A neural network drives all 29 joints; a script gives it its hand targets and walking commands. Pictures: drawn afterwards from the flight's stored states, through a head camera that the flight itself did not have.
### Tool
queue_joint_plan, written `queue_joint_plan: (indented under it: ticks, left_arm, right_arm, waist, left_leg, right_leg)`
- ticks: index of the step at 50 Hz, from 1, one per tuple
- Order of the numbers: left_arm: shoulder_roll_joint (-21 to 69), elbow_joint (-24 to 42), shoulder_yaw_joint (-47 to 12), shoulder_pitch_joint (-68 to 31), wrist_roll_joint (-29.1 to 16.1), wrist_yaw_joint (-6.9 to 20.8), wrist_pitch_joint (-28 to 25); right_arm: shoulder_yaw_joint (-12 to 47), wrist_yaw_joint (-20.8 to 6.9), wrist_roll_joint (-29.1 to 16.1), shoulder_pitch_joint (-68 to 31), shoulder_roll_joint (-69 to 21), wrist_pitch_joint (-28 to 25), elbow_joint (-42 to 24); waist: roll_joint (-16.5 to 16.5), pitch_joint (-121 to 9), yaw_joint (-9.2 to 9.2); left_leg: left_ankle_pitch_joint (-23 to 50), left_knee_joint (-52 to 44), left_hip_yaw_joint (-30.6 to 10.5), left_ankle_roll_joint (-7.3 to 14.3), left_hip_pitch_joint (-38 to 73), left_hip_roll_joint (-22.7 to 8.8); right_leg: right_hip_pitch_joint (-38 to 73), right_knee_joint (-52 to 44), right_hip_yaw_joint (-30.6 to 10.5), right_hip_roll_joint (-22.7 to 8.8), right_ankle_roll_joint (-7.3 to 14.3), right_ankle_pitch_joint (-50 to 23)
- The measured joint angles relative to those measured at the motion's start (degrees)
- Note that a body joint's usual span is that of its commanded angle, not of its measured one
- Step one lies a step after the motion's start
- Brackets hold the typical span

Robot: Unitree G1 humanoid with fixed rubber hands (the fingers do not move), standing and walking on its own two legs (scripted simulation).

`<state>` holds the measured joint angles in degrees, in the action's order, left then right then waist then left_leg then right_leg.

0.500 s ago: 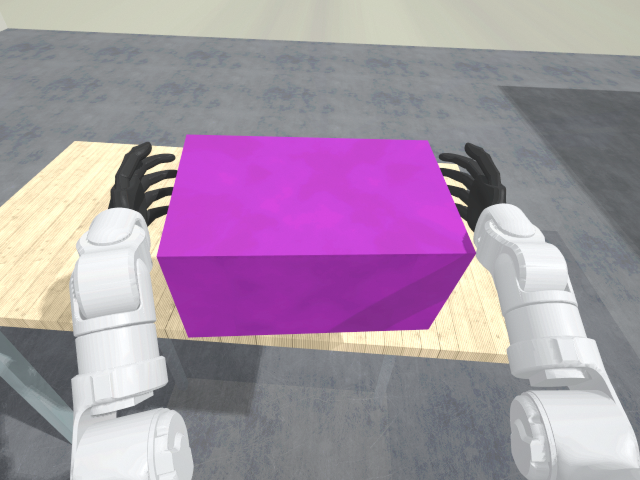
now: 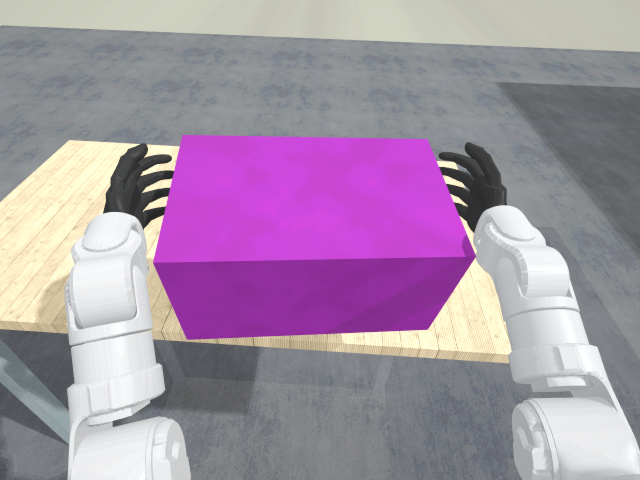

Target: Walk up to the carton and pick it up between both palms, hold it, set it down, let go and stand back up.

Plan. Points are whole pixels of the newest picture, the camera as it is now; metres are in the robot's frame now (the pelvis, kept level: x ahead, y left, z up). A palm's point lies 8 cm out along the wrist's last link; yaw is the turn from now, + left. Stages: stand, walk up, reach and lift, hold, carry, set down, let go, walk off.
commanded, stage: hold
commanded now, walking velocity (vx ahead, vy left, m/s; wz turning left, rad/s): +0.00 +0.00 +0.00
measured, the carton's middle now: (310, 236) +0.38 +0.01 +0.14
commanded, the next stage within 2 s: none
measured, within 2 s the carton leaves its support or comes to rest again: neither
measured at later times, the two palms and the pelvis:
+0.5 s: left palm (125, 212) +0.35 +0.22 +0.20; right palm (481, 206) +0.36 -0.19 +0.20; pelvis +0.00 +0.00 +0.00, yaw +0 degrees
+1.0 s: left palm (124, 212) +0.35 +0.22 +0.21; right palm (482, 205) +0.36 -0.19 +0.20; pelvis +0.00 +0.00 +0.00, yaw +0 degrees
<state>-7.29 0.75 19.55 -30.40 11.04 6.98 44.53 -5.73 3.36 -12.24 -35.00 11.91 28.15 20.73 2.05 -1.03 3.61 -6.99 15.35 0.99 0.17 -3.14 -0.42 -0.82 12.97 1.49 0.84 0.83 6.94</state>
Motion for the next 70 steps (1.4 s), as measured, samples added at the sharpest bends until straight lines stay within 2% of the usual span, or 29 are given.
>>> queue_joint_plan:
  ticks: [23,33,47,54,70]
  left_arm:
    - [0.1,-4.07,0.39,-2.9,1.01,0.06,-1.02]
    - [0.03,-0.83,-0.52,-1.08,0.73,-0.4,0.05]
    - [-0.21,-1.69,0.21,-1.27,0.07,0.11,-0.62]
    - [-0.34,-4.24,0.51,-3.12,0.84,0.27,-0.69]
    - [0.29,-2.38,0.59,-1.7,1.23,0.58,-0.29]
  right_arm:
    - [-1.77,-1.15,2.18,-1.97,-0.65,-1.3,3.83]
    - [-0.33,-0.72,0.34,-1.06,0.29,-1.27,2.36]
    - [-0.13,0.31,0.58,-0.65,-0.07,-0.12,0.53]
    - [-1.64,-0.62,1.78,-2.24,-0.84,-0.65,3.73]
    - [-0.38,-0.1,1.05,-0.84,-0.26,-0.37,1.85]
  waist:
    - [0.44,-0.21,-0.26]
    - [0.12,-0.03,0.04]
    - [-0.11,-0.1,-0.24]
    - [0.47,-0.66,-0.39]
    - [0.17,0.29,0.09]
  left_leg:
    - [0.0,0.66,0.02,0.33,-0.76,0.29]
    - [-0.41,0.78,0.1,0.21,-0.35,0.13]
    - [-0.06,0.64,0.05,0.14,-0.86,-0.01]
    - [0.14,0.43,-0.13,0.09,-0.94,0.11]
    - [-0.16,0.5,0.15,0.32,0.11,0.22]
  right_leg:
    - [-0.71,0.67,0.06,-0.29,-0.23,0.06]
    - [-0.08,0.23,-0.06,-0.11,-0.18,0.12]
    - [-0.78,0.49,-0.03,0.06,-0.01,0.0]
    - [-0.96,0.7,0.18,-0.06,0.06,0.1]
    - [0.07,0.63,-0.1,-0.15,-0.15,0.25]
